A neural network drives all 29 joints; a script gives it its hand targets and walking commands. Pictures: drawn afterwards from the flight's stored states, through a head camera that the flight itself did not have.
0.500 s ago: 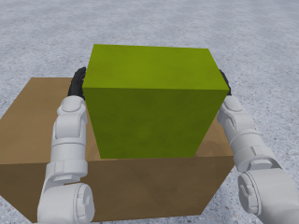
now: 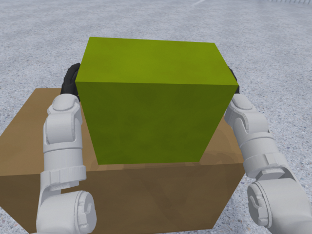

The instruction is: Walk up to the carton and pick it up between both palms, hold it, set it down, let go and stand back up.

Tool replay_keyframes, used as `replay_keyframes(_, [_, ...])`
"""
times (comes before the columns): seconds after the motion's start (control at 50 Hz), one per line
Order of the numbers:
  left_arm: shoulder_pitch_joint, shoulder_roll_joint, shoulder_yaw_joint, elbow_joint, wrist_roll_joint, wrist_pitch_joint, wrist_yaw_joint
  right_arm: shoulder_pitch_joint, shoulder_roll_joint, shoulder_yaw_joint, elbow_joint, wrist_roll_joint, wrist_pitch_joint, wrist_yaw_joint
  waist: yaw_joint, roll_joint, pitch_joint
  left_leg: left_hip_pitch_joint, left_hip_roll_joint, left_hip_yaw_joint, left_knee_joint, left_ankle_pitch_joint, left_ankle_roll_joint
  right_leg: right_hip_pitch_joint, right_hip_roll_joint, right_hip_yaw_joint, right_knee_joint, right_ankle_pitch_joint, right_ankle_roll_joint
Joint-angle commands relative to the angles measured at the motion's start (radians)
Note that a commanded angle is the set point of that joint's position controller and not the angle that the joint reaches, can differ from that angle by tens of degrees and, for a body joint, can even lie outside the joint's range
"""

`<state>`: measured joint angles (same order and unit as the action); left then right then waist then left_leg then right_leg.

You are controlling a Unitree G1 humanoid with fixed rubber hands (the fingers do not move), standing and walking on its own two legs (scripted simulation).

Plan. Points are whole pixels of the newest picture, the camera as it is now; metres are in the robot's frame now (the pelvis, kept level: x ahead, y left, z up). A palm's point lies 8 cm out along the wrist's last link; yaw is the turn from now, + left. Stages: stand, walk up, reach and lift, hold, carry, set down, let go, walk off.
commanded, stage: reach and lift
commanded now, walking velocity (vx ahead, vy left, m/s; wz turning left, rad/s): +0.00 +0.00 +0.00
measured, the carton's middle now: (152, 108) +0.38 +0.01 +0.17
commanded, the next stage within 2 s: hold in 0.96 s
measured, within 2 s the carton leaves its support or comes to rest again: neither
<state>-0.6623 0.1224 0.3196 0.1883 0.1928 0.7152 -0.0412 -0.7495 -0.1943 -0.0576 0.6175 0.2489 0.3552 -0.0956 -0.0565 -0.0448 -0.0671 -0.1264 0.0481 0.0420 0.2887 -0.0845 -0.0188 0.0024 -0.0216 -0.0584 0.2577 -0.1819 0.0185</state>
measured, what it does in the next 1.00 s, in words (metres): stands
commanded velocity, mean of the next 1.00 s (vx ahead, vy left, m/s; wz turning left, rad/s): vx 0.00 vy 0.00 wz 0.00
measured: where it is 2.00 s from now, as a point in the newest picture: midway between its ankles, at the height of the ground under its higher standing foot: outside the picture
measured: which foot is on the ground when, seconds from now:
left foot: down 0.00-1.00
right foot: down 0.00-1.00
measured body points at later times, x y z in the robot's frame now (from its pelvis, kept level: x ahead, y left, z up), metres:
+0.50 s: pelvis +0.00 +0.00 +0.00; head -0.07 +0.03 +0.44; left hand +0.38 +0.20 +0.24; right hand +0.39 -0.18 +0.25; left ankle +0.05 +0.13 -0.75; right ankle -0.02 -0.13 -0.75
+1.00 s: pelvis +0.00 +0.00 +0.00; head -0.07 +0.02 +0.44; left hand +0.38 +0.20 +0.26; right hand +0.39 -0.19 +0.27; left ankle +0.05 +0.13 -0.75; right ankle -0.02 -0.13 -0.75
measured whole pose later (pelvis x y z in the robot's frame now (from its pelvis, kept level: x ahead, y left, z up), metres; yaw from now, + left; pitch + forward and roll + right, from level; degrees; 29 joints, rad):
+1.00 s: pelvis +0.00 +0.00 +0.00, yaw -1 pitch -4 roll -1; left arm -0.78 0.16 0.35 0.24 0.19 0.85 -0.05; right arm -0.91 -0.26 0.00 0.66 0.33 0.54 -0.13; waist -0.08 -0.03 -0.12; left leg -0.14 0.06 0.05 0.29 -0.09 -0.02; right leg 0.00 -0.01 -0.05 0.24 -0.17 0.01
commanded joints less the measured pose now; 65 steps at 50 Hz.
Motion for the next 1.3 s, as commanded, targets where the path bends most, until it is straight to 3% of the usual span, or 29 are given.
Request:
replay_keyframes(0.0, [-0.663,-0.42,-0.388,-0.123,-0.158,-0.055,-0.157,-0.785,0.454,0.234,-0.3,0.069,-0.026,0.132,-0.007,0.058,-0.332,0.268,-0.073,0.001,0.012,0.144,0.008,-0.104,0.073,-0.002,-0.048,0.133,0.028])
replay_keyframes(0.1, [-0.714,-0.432,-0.42,-0.166,-0.186,-0.042,-0.15,-0.833,0.469,0.254,-0.334,0.104,-0.008,0.133,-0.019,0.078,-0.429,0.292,-0.078,-0.002,0.031,0.189,0.0,-0.083,0.077,0.005,-0.039,0.18,0.027])
replay_keyframes(0.2, [-0.733,-0.42,-0.36,-0.08,-0.157,-0.022,-0.158,-0.841,0.452,0.203,-0.237,0.074,0.022,0.146,-0.008,0.068,-0.34,0.238,-0.068,0.001,-0.012,0.069,0.013,-0.111,0.069,0.008,-0.059,0.06,0.019])
replay_keyframes(0.32, [-0.743,-0.417,-0.341,-0.05,-0.161,-0.005,-0.156,-0.881,0.45,0.206,-0.228,0.098,0.036,0.145,-0.006,0.059,-0.363,0.253,-0.069,0.004,0.001,0.107,0.013,-0.099,0.073,0.008,-0.055,0.103,0.018])
replay_keyframes(0.48, [-0.775,-0.42,-0.383,-0.134,-0.188,0.007,-0.157,-0.883,0.46,0.249,-0.274,0.154,0.061,0.13,-0.027,0.085,-0.425,0.283,-0.075,-0.004,0.032,0.209,0.001,-0.062,0.078,0.019,-0.04,0.21,0.025])
replay_keyframes(0.78, [-0.781,-0.405,-0.373,-0.155,-0.203,0.046,-0.161,-0.891,0.44,0.265,-0.308,0.195,0.117,0.115,-0.026,0.082,-0.42,0.276,-0.074,-0.011,0.041,0.243,-0.009,-0.051,0.084,0.025,-0.042,0.254,0.022])
replay_keyframes(0.9, [-0.812,-0.395,-0.354,-0.123,-0.205,0.051,-0.172,-0.932,0.451,0.261,-0.295,0.197,0.132,0.113,-0.02,0.056,-0.406,0.232,-0.076,-0.005,0.024,0.182,0.003,-0.044,0.083,0.031,-0.043,0.23,0.025])
replay_keyframes(0.94, [-0.832,-0.394,-0.363,-0.136,-0.213,0.044,-0.168,-0.937,0.462,0.265,-0.291,0.206,0.134,0.111,-0.017,0.08,-0.43,0.24,-0.078,-0.008,0.034,0.201,-0.001,-0.04,0.084,0.033,-0.037,0.253,0.025])
replay_keyframes(1.06, [-0.846,-0.385,-0.341,-0.082,-0.211,0.055,-0.175,-0.945,0.443,0.253,-0.243,0.21,0.155,0.108,-0.021,0.069,-0.398,0.218,-0.078,-0.006,0.021,0.158,0.002,-0.049,0.08,0.039,-0.049,0.22,0.023])
replay_keyframes(1.14, [-0.87,-0.396,-0.355,-0.107,-0.231,0.049,-0.167,-0.975,0.458,0.27,-0.272,0.232,0.157,0.108,-0.018,0.074,-0.453,0.236,-0.078,-0.013,0.036,0.209,-0.002,-0.043,0.086,0.036,-0.037,0.264,0.024])
replay_keyframes(1.28, [-0.892,-0.394,-0.35,-0.09,-0.236,0.073,-0.17,-0.986,0.435,0.248,-0.232,0.242,0.181,0.114,-0.02,0.075,-0.427,0.223,-0.071,-0.017,0.019,0.168,0.0,-0.067,0.088,0.04,-0.053,0.206,0.015])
